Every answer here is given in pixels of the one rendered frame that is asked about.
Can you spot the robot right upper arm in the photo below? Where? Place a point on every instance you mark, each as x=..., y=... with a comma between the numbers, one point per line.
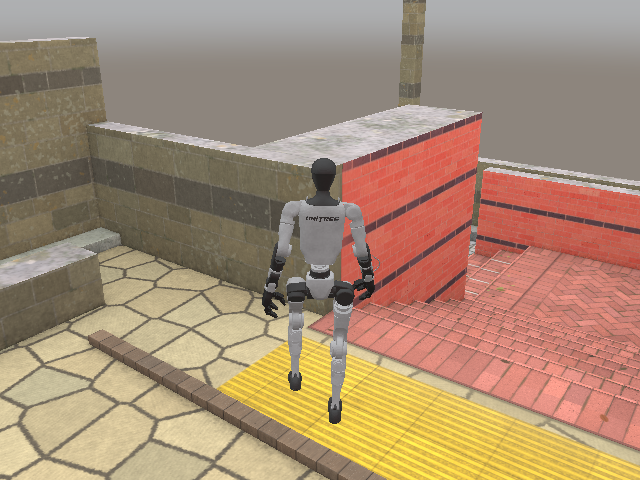
x=353, y=212

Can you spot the left robot thigh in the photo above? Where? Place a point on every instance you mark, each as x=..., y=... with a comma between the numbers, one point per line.
x=296, y=291

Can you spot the right robot forearm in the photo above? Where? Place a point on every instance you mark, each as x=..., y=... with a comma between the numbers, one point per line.
x=366, y=266

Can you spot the robot right hand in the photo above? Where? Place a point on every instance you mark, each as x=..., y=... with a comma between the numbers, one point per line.
x=360, y=284

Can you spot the robot left hand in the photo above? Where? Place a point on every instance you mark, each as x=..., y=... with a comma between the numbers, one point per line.
x=268, y=304

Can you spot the robot left upper arm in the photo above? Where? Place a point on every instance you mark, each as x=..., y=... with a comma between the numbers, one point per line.
x=290, y=210

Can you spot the left robot forearm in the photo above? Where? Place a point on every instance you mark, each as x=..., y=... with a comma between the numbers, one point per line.
x=275, y=271

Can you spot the robot torso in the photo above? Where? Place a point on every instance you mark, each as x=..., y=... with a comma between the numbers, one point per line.
x=321, y=235

